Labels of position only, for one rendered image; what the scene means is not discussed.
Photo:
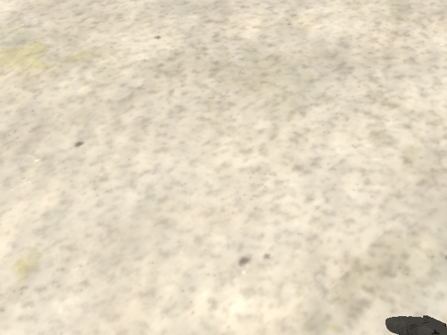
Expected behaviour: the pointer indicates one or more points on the robot right hand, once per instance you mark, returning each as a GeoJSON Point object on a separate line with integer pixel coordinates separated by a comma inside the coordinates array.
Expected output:
{"type": "Point", "coordinates": [403, 325]}

